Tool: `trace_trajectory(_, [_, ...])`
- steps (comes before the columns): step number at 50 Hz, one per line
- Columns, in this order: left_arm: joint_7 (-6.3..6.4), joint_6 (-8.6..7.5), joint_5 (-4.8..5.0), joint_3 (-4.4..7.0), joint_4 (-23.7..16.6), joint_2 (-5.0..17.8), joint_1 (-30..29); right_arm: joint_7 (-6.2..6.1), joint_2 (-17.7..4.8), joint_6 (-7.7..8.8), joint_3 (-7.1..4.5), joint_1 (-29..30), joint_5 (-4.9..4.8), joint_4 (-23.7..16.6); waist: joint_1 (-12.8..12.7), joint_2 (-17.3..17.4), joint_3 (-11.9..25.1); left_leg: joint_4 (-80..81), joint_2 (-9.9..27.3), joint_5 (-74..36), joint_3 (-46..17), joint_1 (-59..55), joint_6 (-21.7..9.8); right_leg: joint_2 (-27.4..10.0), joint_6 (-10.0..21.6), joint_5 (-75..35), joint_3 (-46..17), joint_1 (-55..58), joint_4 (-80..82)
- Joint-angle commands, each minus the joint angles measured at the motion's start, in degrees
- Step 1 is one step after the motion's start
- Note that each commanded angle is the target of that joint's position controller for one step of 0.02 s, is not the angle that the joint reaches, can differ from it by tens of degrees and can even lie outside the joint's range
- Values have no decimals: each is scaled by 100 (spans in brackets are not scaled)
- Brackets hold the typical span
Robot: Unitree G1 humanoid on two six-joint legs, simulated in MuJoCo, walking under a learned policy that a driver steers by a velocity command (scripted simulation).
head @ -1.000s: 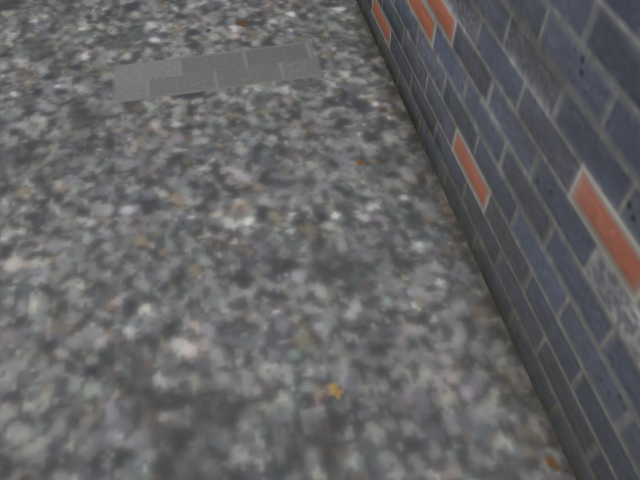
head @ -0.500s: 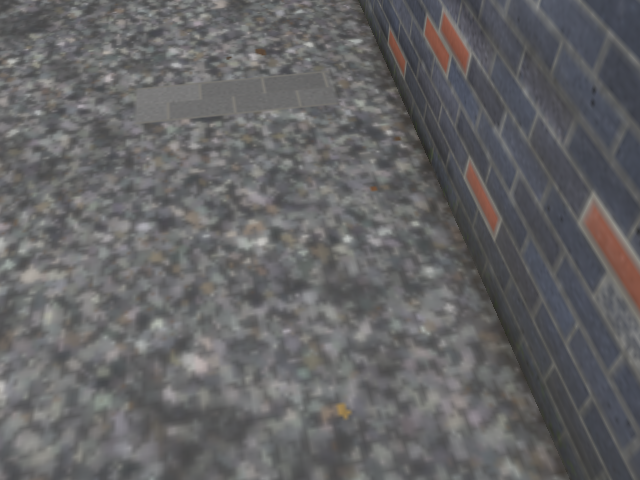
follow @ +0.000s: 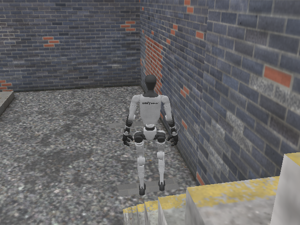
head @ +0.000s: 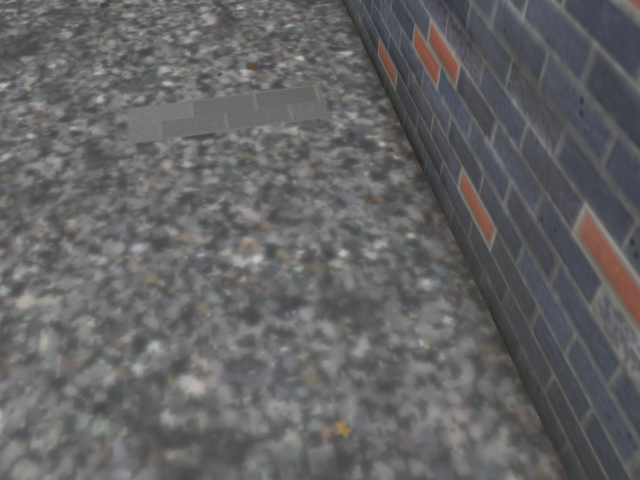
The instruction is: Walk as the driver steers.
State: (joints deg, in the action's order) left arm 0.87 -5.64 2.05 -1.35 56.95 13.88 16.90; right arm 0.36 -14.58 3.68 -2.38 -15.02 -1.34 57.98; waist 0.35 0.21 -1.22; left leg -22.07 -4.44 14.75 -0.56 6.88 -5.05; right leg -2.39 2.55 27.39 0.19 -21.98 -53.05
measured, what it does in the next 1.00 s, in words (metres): walks ahead, turning left: right foot, then left foot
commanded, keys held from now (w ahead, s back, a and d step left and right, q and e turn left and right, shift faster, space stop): w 0.28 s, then w+q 0.72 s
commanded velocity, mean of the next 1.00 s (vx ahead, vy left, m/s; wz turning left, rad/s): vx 0.45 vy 0.00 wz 0.30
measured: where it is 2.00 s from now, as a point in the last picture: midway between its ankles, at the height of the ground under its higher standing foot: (219, 287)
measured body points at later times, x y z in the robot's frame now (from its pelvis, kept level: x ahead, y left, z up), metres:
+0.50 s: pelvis +0.19 -0.04 +0.01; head +0.19 -0.07 +0.45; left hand +0.12 +0.23 -0.12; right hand +0.37 -0.28 -0.11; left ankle +0.37 +0.14 -0.66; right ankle +0.09 -0.16 -0.74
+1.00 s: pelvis +0.47 +0.08 +0.01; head +0.49 +0.11 +0.45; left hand +0.59 +0.38 -0.08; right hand +0.60 -0.18 -0.10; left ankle +0.43 +0.12 -0.74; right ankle +0.70 -0.06 -0.67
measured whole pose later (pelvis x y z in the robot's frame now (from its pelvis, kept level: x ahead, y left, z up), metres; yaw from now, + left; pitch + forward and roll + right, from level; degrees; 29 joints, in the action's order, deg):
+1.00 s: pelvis +0.47 +0.08 +0.01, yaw +20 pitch +1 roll +0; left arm -0.2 -7.3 -1.3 1.5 42.0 16.8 3.3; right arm -0.5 -14.2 3.0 -3.2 -20.7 -1.3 45.3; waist 2.9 -3.0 -1.9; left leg -15.5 -8.0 9.2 -7.1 6.3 -6.6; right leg -5.6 -2.7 2.2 -6.2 -39.5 -44.5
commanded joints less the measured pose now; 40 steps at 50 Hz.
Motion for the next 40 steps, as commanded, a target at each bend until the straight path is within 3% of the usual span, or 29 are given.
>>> trace_trajectory(1, [-126, -168, -96, 119, -408, 529, -517, -16, -830, 37, -141, 217, -3, -413, 51, 440, -306, 1492, 1603, 807, -1699, -418, -829, -390, -2, -400, -129, -960, 879])
trace_trajectory(3, [-215, -166, -156, 103, -345, 450, -562, -22, -1097, -118, -201, 65, -31, -472, 78, 418, -147, 1304, 1352, 600, -1271, -118, -866, -157, -183, -873, 200, -122, 1599])
trace_trajectory(5, [-249, -158, -128, 125, -217, 491, -242, -10, -1252, -197, -236, 222, -26, -605, -158, 266, -164, 1027, 1278, 730, -1128, 500, -844, 44, -287, -1644, 488, 852, 2281])
trace_trajectory(6, [-239, -142, -117, 178, -65, 574, 138, 14, -1139, -200, -197, 200, 13, -642, -330, 181, -110, 709, 1199, 711, -1090, 915, -771, 196, -298, -1637, 563, 1495, 2302])
trace_trajectory(7, [-215, -106, -151, 221, 68, 648, 623, 50, -858, -161, -99, 269, 83, -667, -590, 135, -72, 130, 939, 404, -882, 1343, -607, 218, -250, -1380, 474, 2145, 2391])
trace_trajectory(8, [-185, -113, -254, 320, 190, 975, 1303, 88, -395, -108, 53, 456, 131, -818, -881, -729, 17, -1775, 337, 239, -211, 1874, -262, -662, 43, -790, -845, 2571, 3049])
trace_trajectory(9, [-233, -144, -346, 511, 288, 1839, 1875, 78, -3, 25, 144, 208, 118, -1070, -711, -1878, 461, -3597, -289, 1689, -97, 2936, 35, -2049, 964, 498, -3877, 3051, 4246])
trace_trajectory(10, [-245, -223, -355, 540, 232, 1809, 1471, 45, -430, 123, 73, 187, -110, -1074, -555, -1200, 208, -4520, -49, 1836, -800, 3478, 32, -2397, 1367, 1528, -4602, 2809, 4626])
trace_trajectory(11, [-233, -265, -248, 484, 38, 1459, 905, 73, -666, 190, 48, 179, -191, -1060, -440, -850, -203, -4773, 308, 1284, -823, 3888, 24, -2176, 1233, 1511, -3907, 2697, 4527])
trace_trajectory(12, [-236, -283, -232, 427, -90, 1217, 498, 81, -781, 211, 22, 195, -150, -1029, -335, -726, -419, -4656, 609, 680, -632, 3886, 39, -1834, 1004, 742, -3095, 2516, 4516])
trace_trajectory(13, [-248, -286, -247, 383, -173, 1041, 211, 66, -856, 212, -19, 279, -33, -1027, -253, -530, -416, -4356, 816, 176, -532, 3686, 86, -1570, 813, -136, -2467, 2305, 4508])
trace_trajectory(14, [-226, -286, -254, 394, -133, 1095, 297, 36, -824, 189, -35, 398, 83, -1081, -240, -474, -471, -4141, 898, -192, -569, 3441, 182, -1444, 694, -768, -2038, 2103, 4594])
trace_trajectory(16, [-183, -245, -248, 347, -20, 929, 563, 58, -642, 84, -38, 456, 75, -1096, -304, -566, -476, -3922, 839, -608, -417, 3412, 385, -1244, 621, -1557, -1240, 2115, 4691])
trace_trajectory(19, [-75, -175, -260, 388, 108, 987, 875, 33, -390, 9, -45, 700, 49, -1376, -392, -468, -545, -3525, 627, -1046, -557, 3717, 539, -1189, 646, -2108, -649, 2112, 4811])
trace_trajectory(22, [16, -98, -284, 423, 63, 1088, 628, 63, -269, -3, -76, 1093, -11, -1724, -321, -568, -589, -2667, 569, -1816, -523, 3670, 561, -1228, 538, -2484, -115, 1930, 4782])
trace_trajectory(23, [32, -95, -247, 388, 38, 1000, 585, 94, -254, -15, -53, 1189, -27, -1800, -297, -558, -555, -2360, 581, -2023, -384, 3525, 564, -1179, 507, -2512, 97, 1866, 4785])
trace_trajectory(25, [66, -104, -259, 411, 45, 1113, 660, 170, -141, -19, -10, 1498, 35, -1966, -349, -680, -727, -1933, 601, -2291, -141, 3320, 479, -1293, 491, -2600, 312, 1750, 4891])
trace_trajectory(26, [56, -92, -187, 427, 80, 1131, 733, 196, -175, 10, -5, 1525, 87, -2043, -326, -752, -786, -1762, 636, -2241, -138, 3308, 401, -1362, 493, -2668, 364, 1947, 4916])
trace_trajectory(28, [6, -72, -151, 491, 36, 1293, 653, 262, -217, 30, -1, 1641, 76, -2157, -302, -725, -881, -1372, 673, -2057, -22, 3339, 247, -1472, 429, -2981, 640, 2401, 4744])
trace_trajectory(30, [-12, 0, -85, 542, 35, 1338, 651, 299, -327, 25, -50, 1650, 97, -2293, -218, -727, -771, -1317, 589, -1553, 243, 3088, 100, -1555, 333, -4082, 862, 2726, 4343])
trace_trajectory(31, [-1, 45, -92, 583, 19, 1455, 621, 320, -380, 10, -83, 1593, 113, -2378, -98, -796, -632, -1319, 462, -1174, 417, 2795, 4, -1598, 300, -5200, 957, 2833, 3974])
trace_trajectory(33, [35, 177, -181, 647, -118, 1628, 545, 367, -708, -13, -262, 608, 153, -2151, 390, -924, 54, -1465, -11, -478, 865, 1534, -190, -1516, 247, -7317, 1182, 2771, 2308])
trace_trajectory(34, [49, 199, -161, 649, -190, 1641, 498, 339, -911, -45, -421, -350, 130, -1854, 859, -689, 545, -1123, -188, -777, 812, 200, -383, -1361, 130, -7369, 1166, 2208, 1101])
trace_trajectory(35, [10, 122, -242, 510, -419, 1219, 491, 208, -1428, -151, -614, -1292, -16, -1550, 1103, 6, 1052, -891, 469, -766, -584, -1665, -715, -902, -115, -4487, 1019, 591, -792])
trace_trajectory(36, [-85, -78, -236, 224, -802, 246, 1120, 160, -1980, -112, -655, -851, 56, -1699, 164, 1588, 1884, -49, 2220, -183, -4352, -3291, -1976, 522, -415, 562, 315, -1737, -3284])
trace_trajectory(37, [-124, -345, -76, 365, -956, 924, 560, 208, -1464, -22, -513, -858, 37, -1777, 514, 755, 2304, 693, 2426, 485, -4971, -3034, -1909, 248, -237, 268, -905, -2101, -3466])
trace_trajectory(38, [-101, -417, 92, 432, -1194, 1142, -63, 214, -1122, 59, -425, -670, 54, -1718, 484, 499, 1346, 715, 2157, 224, -3988, -2196, -1552, -2, -72, -204, -768, -2251, -3131])
trace_trajectory(39, [-37, -436, 5, 424, -1257, 1077, -245, 237, -948, 125, -358, -227, 19, -1765, 188, -101, 720, 768, 1840, -461, -3149, -1099, -1323, -279, -45, -681, -721, -1987, -2464])
trace_trajectory(40, [23, -383, -124, 473, -1223, 1094, -282, 242, -739, 151, -286, 124, 29, -1840, -13, -100, 561, 793, 1540, -925, -2580, -442, -1153, -457, -49, -876, -689, -1606, -1962])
